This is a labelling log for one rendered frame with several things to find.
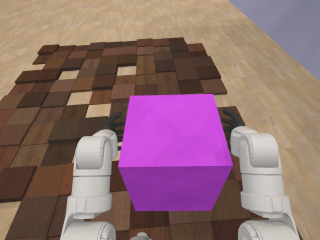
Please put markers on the carton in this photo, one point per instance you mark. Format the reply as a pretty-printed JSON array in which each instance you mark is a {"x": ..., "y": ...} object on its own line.
[{"x": 174, "y": 154}]

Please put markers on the robot left shin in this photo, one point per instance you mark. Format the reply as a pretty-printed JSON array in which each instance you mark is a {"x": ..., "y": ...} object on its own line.
[{"x": 142, "y": 234}]

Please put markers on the left robot hand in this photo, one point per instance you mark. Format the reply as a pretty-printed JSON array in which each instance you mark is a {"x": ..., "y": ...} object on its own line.
[{"x": 109, "y": 125}]

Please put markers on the left robot upper arm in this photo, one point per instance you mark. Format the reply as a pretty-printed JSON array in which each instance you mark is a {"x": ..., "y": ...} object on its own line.
[{"x": 90, "y": 230}]

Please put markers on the right robot hand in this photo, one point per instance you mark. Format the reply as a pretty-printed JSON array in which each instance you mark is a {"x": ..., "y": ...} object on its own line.
[{"x": 236, "y": 122}]

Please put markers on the right robot forearm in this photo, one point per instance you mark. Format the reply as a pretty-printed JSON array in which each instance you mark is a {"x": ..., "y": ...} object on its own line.
[{"x": 262, "y": 182}]

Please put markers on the right robot upper arm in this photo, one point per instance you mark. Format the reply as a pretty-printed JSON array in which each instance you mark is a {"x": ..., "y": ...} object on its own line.
[{"x": 266, "y": 230}]

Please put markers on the left robot forearm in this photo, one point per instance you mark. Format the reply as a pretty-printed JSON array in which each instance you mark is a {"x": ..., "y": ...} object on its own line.
[{"x": 90, "y": 195}]

